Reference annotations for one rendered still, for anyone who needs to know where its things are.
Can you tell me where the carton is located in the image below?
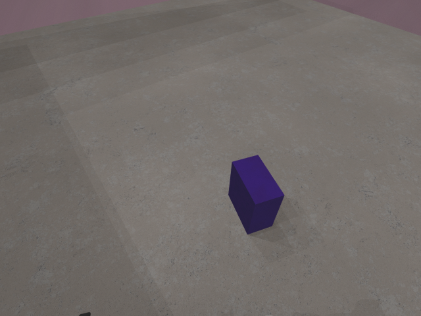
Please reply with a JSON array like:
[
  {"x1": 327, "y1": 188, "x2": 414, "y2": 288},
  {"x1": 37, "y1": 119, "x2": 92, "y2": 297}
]
[{"x1": 228, "y1": 155, "x2": 285, "y2": 234}]

